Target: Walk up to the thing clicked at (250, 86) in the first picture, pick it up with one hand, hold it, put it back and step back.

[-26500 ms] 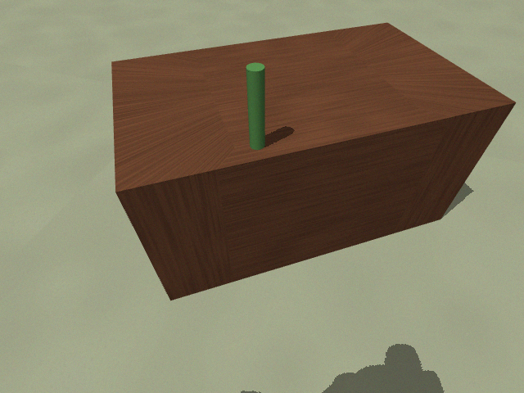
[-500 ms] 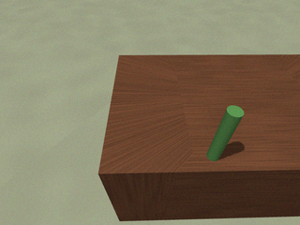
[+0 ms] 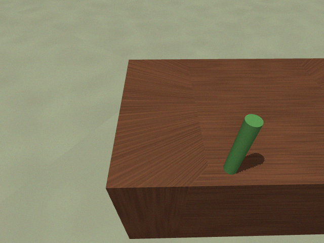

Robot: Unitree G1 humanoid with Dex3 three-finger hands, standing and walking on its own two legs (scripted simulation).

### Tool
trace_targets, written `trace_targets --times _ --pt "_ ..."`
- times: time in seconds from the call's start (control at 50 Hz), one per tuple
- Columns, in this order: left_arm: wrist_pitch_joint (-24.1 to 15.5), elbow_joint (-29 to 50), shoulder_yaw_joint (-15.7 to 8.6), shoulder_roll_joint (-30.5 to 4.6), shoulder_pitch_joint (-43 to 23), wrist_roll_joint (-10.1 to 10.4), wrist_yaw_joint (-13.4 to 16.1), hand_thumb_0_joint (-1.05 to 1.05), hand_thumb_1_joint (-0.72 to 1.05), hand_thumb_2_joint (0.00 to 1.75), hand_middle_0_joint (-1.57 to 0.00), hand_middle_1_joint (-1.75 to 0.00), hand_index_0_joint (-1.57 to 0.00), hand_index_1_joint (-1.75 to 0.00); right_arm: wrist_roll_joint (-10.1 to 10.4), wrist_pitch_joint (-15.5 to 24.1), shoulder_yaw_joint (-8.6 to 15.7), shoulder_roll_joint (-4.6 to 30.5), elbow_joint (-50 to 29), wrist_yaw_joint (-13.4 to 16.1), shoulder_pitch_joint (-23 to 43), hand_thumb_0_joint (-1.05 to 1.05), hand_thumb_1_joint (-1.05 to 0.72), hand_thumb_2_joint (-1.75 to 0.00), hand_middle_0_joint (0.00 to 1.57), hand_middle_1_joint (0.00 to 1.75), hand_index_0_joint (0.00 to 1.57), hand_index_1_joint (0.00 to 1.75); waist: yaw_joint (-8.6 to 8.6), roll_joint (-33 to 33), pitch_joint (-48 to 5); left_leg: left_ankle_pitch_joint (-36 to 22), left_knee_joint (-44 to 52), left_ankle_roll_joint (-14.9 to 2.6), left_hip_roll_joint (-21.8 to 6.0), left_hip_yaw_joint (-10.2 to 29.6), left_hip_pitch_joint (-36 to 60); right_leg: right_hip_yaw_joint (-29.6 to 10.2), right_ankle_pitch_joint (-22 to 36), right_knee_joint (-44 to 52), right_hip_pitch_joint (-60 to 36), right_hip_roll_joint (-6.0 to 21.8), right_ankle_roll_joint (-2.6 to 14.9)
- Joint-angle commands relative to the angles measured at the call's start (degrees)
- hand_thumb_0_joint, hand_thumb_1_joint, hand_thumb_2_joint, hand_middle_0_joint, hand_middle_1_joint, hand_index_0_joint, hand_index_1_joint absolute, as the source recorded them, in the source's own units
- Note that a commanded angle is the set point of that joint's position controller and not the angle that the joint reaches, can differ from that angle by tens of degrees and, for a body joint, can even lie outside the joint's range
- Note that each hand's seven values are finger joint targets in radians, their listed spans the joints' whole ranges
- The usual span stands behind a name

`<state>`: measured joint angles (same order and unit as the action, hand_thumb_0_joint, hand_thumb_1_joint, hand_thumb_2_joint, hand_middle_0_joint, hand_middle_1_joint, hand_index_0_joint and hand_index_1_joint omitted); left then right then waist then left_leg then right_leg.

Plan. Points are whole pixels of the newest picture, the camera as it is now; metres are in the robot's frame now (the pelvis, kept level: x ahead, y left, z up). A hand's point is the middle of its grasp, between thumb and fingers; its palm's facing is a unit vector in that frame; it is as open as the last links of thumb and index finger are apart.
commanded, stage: stand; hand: right
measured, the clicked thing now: (240, 148) +0.40 -0.22 -0.01
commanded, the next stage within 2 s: none
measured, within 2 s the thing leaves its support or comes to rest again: neither
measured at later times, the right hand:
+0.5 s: hand out of the picture +0.07 -0.26 -0.16, palm faces -0.05 +0.94 -0.34, open 7.4 cm
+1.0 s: hand out of the picture +0.08 -0.26 -0.16, palm faces -0.05 +0.94 -0.34, open 7.4 cm
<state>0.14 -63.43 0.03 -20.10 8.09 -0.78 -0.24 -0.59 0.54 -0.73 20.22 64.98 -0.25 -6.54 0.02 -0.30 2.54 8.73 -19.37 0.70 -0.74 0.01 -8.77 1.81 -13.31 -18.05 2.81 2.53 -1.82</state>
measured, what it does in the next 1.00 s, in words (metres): stands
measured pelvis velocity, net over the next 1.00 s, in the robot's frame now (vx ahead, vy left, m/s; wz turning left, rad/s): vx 0.00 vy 0.00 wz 0.01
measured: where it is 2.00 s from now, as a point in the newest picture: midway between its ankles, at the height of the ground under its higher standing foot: outside the picture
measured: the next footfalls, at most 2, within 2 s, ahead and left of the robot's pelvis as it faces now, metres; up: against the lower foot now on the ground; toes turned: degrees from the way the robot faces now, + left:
none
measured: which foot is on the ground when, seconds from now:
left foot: down 0.00-1.00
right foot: down 0.00-1.00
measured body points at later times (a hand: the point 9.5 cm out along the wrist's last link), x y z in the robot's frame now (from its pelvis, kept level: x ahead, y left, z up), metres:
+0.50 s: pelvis +0.00 +0.00 +0.00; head +0.02 +0.00 +0.45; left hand +0.07 +0.30 -0.13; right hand +0.08 -0.30 -0.13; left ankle +0.02 +0.13 -0.75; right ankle -0.04 -0.14 -0.75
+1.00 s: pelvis +0.00 +0.00 +0.00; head +0.01 +0.00 +0.45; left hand +0.06 +0.30 -0.13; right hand +0.08 -0.30 -0.13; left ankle +0.02 +0.13 -0.75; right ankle -0.04 -0.14 -0.75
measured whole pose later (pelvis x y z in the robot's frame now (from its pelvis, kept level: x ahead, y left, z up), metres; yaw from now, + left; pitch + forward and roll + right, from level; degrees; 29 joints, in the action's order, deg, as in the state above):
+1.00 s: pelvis +0.00 +0.00 +0.00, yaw +1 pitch -2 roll +0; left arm 0.1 -63.2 -0.2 -20.0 8.0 -0.7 -0.2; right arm -0.5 0.4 -0.8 20.1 64.7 -0.3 -6.3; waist -0.2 -0.2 2.9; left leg 8.8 -19.3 1.1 -1.0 0.8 -8.7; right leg 2.5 -13.4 -17.5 2.2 2.2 -1.5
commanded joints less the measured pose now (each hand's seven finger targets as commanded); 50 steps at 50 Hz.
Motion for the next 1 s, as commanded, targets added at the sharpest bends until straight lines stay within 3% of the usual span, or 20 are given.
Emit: trace_targets --times 0.0,0.04,0.1,0.16,0.32,0.46,0.58,0.64,0.66,0.86,0.98 --pt "-1.4 2.8 -2.6 -12.0 -1.3 0.1 0.8 0.0 0.9 0.9 -0.2 -0.3 -0.2 -0.3 0.0 1.2 2.7 12.3 -3.0 1.0 1.5 0.0 -0.74 -0.9 0.2 0.3 0.2 0.3 0.07 -0.1 -3.0 -8.6 2.1 -1.66 -6.6 5.3 3.0 -4.0 6.6 3.8 2.7 5.5 2.51" --pt "-1.4 2.9 -2.5 -12.0 -1.1 0.0 0.9 0.0 0.9 0.9 -0.2 -0.3 -0.2 -0.3 0.0 1.2 2.7 12.2 -3.1 1.0 1.7 0.0 -0.9 -0.9 0.2 0.3 0.2 0.3 0.1 -0.2 -2.6 -9.1 2.0 -1.57 -6.5 5.3 3.0 -3.9 7.0 4.0 3.1 5.4 2.43" --pt "-1.4 2.8 -2.6 -11.9 -1.3 0.0 0.9 0.0 0.9 0.9 -0.2 -0.3 -0.2 -0.3 0.2 1.1 2.6 12.1 -3.0 0.9 1.4 0.0 -0.9 -0.9 0.2 0.3 0.2 0.3 0.37 0.5 -2.5 -6.3 2.5 -1.59 -6.2 5.3 2.2 -3.9 5.5 4.2 2.9 5.4 2.45" --pt "-1.6 2.8 -2.6 -11.8 -1.2 0.1 0.9 0.0 0.9 0.9 -0.2 -0.3 -0.2 -0.3 0.1 1.2 2.7 12.0 -3.2 0.9 1.5 0.0 -0.9 -0.9 0.2 0.3 0.2 0.3 0.09 -0.6 -3.9 -11.2 1.4 -1.85 -6.7 5.3 3.5 -3.7 9.3 3.7 2.0 5.7 2.43" --pt "-1.5 2.8 -2.8 -12.0 -1.4 0.1 0.8 0.0 0.9 0.9 -0.2 -0.3 -0.2 -0.3 0.1 1.3 2.6 11.7 -3.2 1.0 1.4 0.0 -0.9 -0.9 0.2 0.3 0.2 0.3 0.09 0.0 -3.2 -9.7 2.1 -1.62 -6.5 5.4 2.6 -3.6 7.4 3.6 1.7 5.6 2.57" --pt "-1.5 2.9 -2.8 -12.1 -1.1 0.0 0.9 0.0 0.9 0.9 -0.2 -0.3 -0.2 -0.3 0.2 1.3 2.6 11.9 -3.4 1.1 1.5 0.0 -0.9 -0.9 0.2 0.3 0.2 0.3 0.05 0.0 -4.9 -14.4 0.7 -1.75 -6.7 5.0 4.3 -3.4 12.3 3.1 1.0 5.8 2.4" --pt "-1.3 2.8 -2.8 -11.8 -1.4 0.0 0.9 0.0 0.9 0.9 -0.2 -0.3 -0.2 -0.3 0.1 1.1 2.5 12.1 -3.2 1.0 1.6 0.0 -0.9 -0.9 0.2 0.3 0.2 0.3 -0.02 0.3 -3.0 -9.6 2.0 -1.52 -6.5 5.5 3.0 -3.3 7.3 3.8 2.1 5.5 2.5" --pt "-1.4 2.9 -2.9 -11.9 -1.3 0.0 0.8 0.0 0.9 0.9 -0.2 -0.3 -0.2 -0.3 0.0 1.2 2.6 12.1 -3.4 1.1 1.5 0.0 -0.9 -0.9 0.2 0.3 0.2 0.3 -0.07 -0.2 -3.5 -10.9 1.6 -1.64 -6.6 5.4 3.1 -3.4 8.4 3.8 1.7 5.6 2.5" --pt "-1.5 2.9 -2.8 -12.0 -1.0 0.0 0.9 0.0 0.9 0.9 -0.2 -0.3 -0.2 -0.3 0.1 1.2 2.5 11.8 -3.5 1.0 1.8 0.0 -0.9 -0.9 0.2 0.3 0.2 0.3 -0.21 -0.6 -3.7 -13.6 0.9 -1.76 -6.8 5.4 3.9 -3.3 11.3 3.3 1.7 5.7 2.46" --pt "-1.5 3.2 -2.9 -12.2 -1.4 0.1 1.0 0.0 0.9 0.9 -0.2 -0.3 -0.2 -0.3 0.1 1.1 2.6 11.9 -3.5 1.1 1.5 0.0 -0.9 -0.9 0.2 0.3 0.2 0.3 -0.01 -0.1 -4.9 -13.5 0.7 -1.63 -6.6 5.1 3.8 -3.3 11.7 3.4 0.4 5.9 2.53" --pt "-1.4 3.0 -2.7 -11.9 -1.5 0.1 0.9 0.0 0.9 0.9 -0.2 -0.3 -0.2 -0.3 0.2 1.1 2.4 11.7 -3.3 0.9 1.7 0.0 -0.9 -0.9 0.2 0.3 0.2 0.3 0.12 -0.1 -2.3 -9.7 2.1 -1.45 -6.4 5.5 2.4 -3.3 7.0 4.3 2.2 5.6 2.48"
